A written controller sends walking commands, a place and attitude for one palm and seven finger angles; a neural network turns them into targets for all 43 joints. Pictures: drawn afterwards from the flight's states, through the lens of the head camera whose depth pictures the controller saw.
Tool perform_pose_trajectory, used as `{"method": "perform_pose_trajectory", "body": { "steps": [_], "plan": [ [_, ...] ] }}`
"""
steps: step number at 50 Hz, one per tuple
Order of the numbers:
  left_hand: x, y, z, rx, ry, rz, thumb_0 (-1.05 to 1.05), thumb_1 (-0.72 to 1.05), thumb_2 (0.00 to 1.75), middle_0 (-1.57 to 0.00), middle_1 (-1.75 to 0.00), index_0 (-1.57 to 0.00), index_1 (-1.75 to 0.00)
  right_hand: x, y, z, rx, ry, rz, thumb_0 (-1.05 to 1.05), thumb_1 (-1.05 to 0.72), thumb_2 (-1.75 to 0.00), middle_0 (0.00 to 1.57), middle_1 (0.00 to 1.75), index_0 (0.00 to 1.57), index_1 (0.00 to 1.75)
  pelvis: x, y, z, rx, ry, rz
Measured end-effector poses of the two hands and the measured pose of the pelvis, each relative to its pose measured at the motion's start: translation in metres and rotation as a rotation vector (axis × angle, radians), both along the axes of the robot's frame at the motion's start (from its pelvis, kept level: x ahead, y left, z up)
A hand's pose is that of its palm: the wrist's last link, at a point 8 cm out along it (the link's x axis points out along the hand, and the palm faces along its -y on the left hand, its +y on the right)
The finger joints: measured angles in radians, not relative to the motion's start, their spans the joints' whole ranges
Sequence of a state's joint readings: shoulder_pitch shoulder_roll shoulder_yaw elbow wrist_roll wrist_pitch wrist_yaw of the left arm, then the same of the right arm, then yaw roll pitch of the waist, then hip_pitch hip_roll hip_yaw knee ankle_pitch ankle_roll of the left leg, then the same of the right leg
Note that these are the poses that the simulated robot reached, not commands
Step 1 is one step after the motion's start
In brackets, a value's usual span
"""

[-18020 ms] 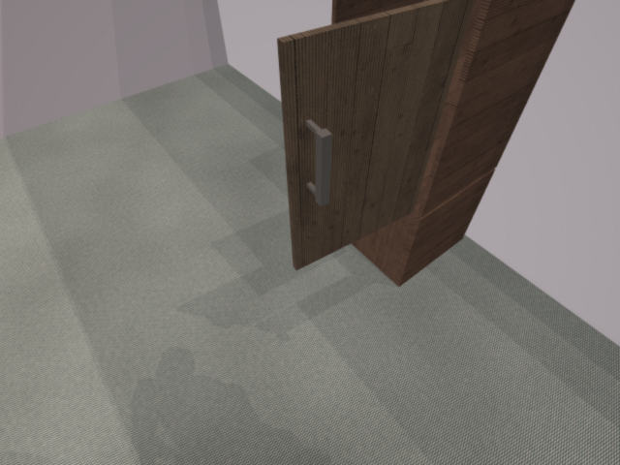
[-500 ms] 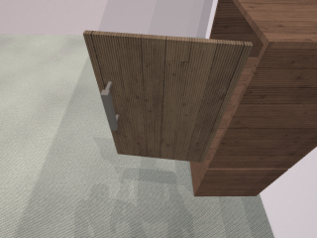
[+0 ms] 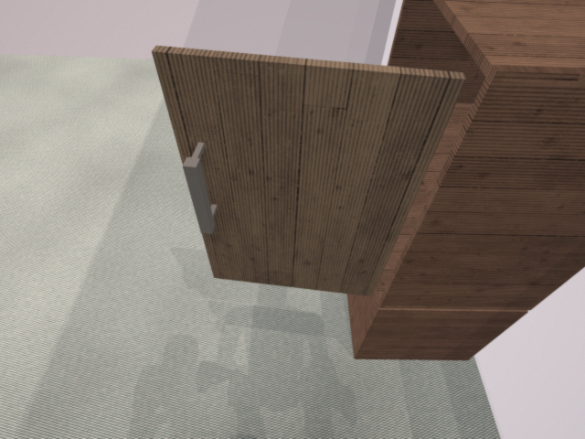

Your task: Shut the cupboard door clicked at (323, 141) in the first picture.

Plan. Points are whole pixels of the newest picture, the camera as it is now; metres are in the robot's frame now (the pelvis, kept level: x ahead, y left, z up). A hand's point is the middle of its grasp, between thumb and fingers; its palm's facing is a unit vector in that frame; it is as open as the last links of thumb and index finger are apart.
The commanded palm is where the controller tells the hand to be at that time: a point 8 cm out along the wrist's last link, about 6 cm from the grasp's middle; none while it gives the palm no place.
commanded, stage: raise the hand and make a fist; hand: left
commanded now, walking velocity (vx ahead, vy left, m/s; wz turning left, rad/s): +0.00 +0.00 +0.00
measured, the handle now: (203, 190) +0.50 +0.18 +0.02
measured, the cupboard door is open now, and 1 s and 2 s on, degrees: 83 83 83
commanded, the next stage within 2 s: bring the fist close to the handle in 1.84 s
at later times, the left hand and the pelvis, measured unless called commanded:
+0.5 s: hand out of the picture +0.11 +0.18 -0.03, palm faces +0.10 -0.99 -0.06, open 5.4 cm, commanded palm +0.12 +0.22 -0.03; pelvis -0.05 -0.04 -0.09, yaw +6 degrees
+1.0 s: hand (159, 419) +0.15 +0.17 -0.02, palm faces -0.13 -0.99 -0.02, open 3.3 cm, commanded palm +0.13 +0.24 +0.00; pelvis -0.04 +0.00 -0.07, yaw +4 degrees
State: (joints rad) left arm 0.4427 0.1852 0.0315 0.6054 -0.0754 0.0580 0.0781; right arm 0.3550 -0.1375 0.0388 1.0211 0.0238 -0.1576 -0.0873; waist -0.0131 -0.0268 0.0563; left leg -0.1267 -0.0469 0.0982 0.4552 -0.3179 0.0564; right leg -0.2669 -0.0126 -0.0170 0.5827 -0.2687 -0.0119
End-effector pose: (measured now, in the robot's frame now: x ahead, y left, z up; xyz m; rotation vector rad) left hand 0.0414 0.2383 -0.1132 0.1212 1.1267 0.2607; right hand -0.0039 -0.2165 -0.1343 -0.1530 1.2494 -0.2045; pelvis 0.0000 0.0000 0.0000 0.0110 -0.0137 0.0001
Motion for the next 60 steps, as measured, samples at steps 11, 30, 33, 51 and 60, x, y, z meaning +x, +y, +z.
{"method": "perform_pose_trajectory", "body": {
  "steps": [11, 30, 33, 51, 60],
  "plan": [
    [0.145, -0.046, 0.122, -0.139, -1.101, -0.222, 0.01, 0.93, 0.9, -0.31, -0.42, -0.3, -0.42, 0.122, -0.058, 0.034, -0.069, -0.601, 0.15, 0.01, -0.91, -0.9, 0.2, 0.3, 0.2, 0.3, -0.024, -0.019, -0.031, 0.015, 0.129, 0.044],
    [0.096, -0.035, 0.096, -0.146, -1.206, -0.414, 0.01, 0.9, 0.9, -0.65, -0.79, -0.64, -0.79, 0.178, -0.005, -0.016, 0.043, -0.702, 0.333, 0.01, -0.9, -0.9, 0.2, 0.3, 0.2, 0.3, -0.057, -0.033, -0.094, -0.06, 0.237, 0.092],
    [0.116, -0.044, 0.082, -0.229, -1.023, -0.469, 0.01, 0.9, 0.9, -0.7, -0.85, -0.7, -0.85, 0.149, 0.0, -0.023, 0.081, -0.622, 0.253, 0.01, -0.9, -0.9, 0.2, 0.3, 0.2, 0.3, -0.055, -0.029, -0.086, -0.045, 0.241, 0.074],
    [0.099, -0.008, 0.095, -0.182, -1.036, -0.393, 0.01, 0.9, 0.9, -1.03, -1.21, -1.03, -1.21, 0.141, -0.026, 0.004, -0.092, -0.59, 0.243, 0.01, -0.9, -0.9, 0.2, 0.3, 0.2, 0.3, -0.041, -0.002, -0.073, -0.059, 0.237, 0.07],
    [0.108, 0.023, 0.135, -0.073, -1.14, -0.278, 0.02, 0.9, 0.9, -1.2, -1.39, -1.19, -1.39, 0.175, 0.011, 0.032, -0.018, -0.693, 0.28, 0.01, -0.9, -0.9, 0.2, 0.3, 0.2, 0.3, -0.03, 0.004, -0.06, -0.069, 0.205, 0.077]
  ]
}}
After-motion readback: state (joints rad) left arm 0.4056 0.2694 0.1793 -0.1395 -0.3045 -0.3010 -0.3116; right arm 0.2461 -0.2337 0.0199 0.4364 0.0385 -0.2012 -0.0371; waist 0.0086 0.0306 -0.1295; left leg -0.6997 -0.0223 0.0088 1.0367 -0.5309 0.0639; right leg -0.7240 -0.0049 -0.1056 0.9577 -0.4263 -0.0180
